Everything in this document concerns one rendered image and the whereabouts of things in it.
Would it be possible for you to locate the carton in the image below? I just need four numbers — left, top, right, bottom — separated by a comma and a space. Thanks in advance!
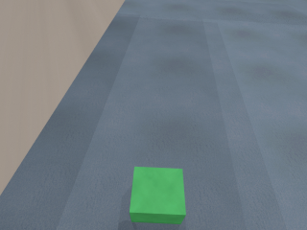
130, 167, 186, 224

